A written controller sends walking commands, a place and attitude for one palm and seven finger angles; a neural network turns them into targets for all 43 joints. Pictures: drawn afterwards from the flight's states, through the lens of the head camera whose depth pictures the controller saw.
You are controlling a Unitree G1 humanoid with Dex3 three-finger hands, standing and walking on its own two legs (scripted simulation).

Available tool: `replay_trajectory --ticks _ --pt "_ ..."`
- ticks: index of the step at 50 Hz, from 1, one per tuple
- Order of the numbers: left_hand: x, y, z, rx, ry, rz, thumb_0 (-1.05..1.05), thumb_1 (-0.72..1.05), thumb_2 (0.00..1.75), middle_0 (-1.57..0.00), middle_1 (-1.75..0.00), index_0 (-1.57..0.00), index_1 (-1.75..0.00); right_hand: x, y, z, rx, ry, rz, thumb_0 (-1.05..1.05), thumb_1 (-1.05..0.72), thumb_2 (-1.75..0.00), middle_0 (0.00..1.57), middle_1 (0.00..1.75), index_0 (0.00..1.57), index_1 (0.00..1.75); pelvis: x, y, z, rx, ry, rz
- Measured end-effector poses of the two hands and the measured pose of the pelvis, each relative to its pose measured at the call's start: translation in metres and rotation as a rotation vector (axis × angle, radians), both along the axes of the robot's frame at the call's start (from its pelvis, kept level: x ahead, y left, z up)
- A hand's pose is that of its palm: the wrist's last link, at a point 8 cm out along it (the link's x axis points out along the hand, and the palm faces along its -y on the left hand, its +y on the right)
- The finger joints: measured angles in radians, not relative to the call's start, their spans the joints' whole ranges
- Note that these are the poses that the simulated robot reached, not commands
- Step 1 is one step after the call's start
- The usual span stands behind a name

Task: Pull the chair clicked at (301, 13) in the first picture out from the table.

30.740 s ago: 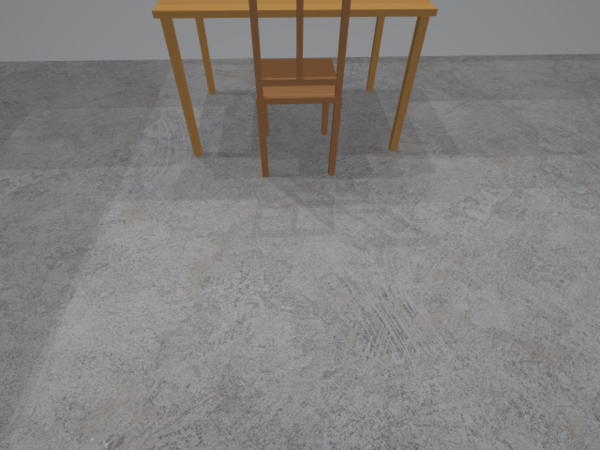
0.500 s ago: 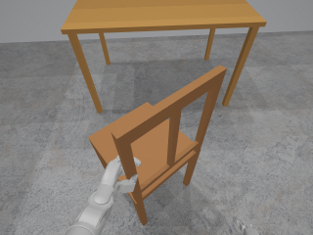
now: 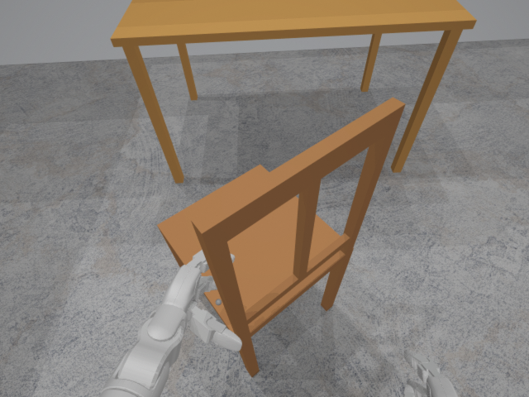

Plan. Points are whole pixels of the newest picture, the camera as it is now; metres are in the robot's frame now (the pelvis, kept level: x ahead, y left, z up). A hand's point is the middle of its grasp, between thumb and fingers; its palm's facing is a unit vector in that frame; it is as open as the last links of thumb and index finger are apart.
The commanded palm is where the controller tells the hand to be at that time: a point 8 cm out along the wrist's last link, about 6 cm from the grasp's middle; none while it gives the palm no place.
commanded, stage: open the thumb and straighten the fingers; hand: left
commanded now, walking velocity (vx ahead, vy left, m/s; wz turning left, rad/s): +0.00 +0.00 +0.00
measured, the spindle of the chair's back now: (304, 235) +0.41 -0.06 -0.05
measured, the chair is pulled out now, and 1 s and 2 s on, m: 0.62 0.62 0.62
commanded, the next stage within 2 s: draw the fingers out of the gap in 0.22 s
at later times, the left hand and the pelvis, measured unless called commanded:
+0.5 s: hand (198, 317) +0.25 +0.11 -0.03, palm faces -0.18 -0.96 -0.22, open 17.4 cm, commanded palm +0.23 +0.15 -0.01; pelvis +0.00 -0.01 -0.01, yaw +1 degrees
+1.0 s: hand (193, 380) +0.16 +0.11 -0.04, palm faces -0.18 -0.97 -0.19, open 17.5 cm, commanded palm +0.16 +0.16 -0.01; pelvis -0.02 -0.01 -0.02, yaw +1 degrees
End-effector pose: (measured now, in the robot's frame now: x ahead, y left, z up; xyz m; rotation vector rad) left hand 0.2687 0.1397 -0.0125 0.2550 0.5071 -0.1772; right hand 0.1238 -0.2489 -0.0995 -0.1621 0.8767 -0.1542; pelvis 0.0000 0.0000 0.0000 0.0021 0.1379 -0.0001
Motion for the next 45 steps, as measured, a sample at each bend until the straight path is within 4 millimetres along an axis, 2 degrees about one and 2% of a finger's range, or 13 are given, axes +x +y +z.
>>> replay_trajectory --ticks 9,15,18,21,26,33,41,45 --pt "0.003 0.015 0.001 0.025 -0.006 0.03 -0.01 -0.53 0.21 -0.1 -0.29 -0.1 -0.29 0.017 0.003 0.0 0.0 -0.042 0.032 0.01 -0.9 -0.9 0.2 0.3 0.2 0.3 0.002 -0.005 -0.005 -0.002 0.01 0.01" --pt "-0.002 0.01 0.001 0.009 0.007 0.012 -0.01 -0.54 0.2 -0.03 -0.09 -0.03 -0.09 0.022 -0.004 0.001 -0.02 -0.062 0.037 0.01 -0.9 -0.9 0.2 0.3 0.2 0.3 0.003 -0.006 -0.006 -0.004 0.013 0.021" --pt "-0.004 0.007 0.0 -0.005 0.004 0.008 -0.01 -0.54 0.2 -0.02 -0.05 -0.02 -0.05 0.021 -0.007 0.003 -0.032 -0.069 0.035 0.01 -0.9 -0.9 0.2 0.3 0.2 0.3 0.003 -0.007 -0.007 -0.002 0.013 0.018" --pt "-0.009 0.015 0.001 0.001 -0.005 0.035 -0.01 -0.54 0.2 -0.01 -0.03 -0.01 -0.03 0.019 -0.011 0.005 -0.039 -0.073 0.027 0.01 -0.9 -0.9 0.2 0.3 0.2 0.3 0.002 -0.009 -0.008 0.001 0.011 0.012" --pt "-0.034 0.029 0.003 0.028 0.0 0.052 -0.01 -0.54 0.2 -0.01 -0.01 -0.01 -0.01 0.018 -0.013 0.01 -0.038 -0.103 0.023 0.01 -0.9 -0.9 0.2 0.3 0.2 0.3 0.002 -0.01 -0.008 -0.003 0.004 0.014" --pt "-0.071 0.021 -0.003 0.001 0.041 0.03 -0.02 -0.54 0.2 0.0 0.0 0.0 0.0 0.022 -0.007 0.011 -0.045 -0.157 0.049 0.01 -0.9 -0.9 0.2 0.3 0.2 0.3 -0.005 -0.008 -0.01 -0.005 -0.011 0.028" --pt "-0.084 0.02 0.007 0.008 -0.024 0.046 -0.02 -0.54 0.2 -0.01 0.0 -0.01 0.0 0.024 0.003 0.012 -0.026 -0.211 0.07 0.01 -0.9 -0.9 0.2 0.3 0.2 0.3 -0.012 -0.009 -0.014 -0.001 -0.017 0.029" --pt "-0.094 0.021 0.004 0.006 0.001 0.053 -0.01 -0.54 0.2 0.0 0.0 0.0 0.0 0.024 0.006 0.013 -0.015 -0.226 0.067 0.01 -0.9 -0.9 0.2 0.3 0.2 0.3 -0.014 -0.009 -0.015 -0.001 -0.018 0.026"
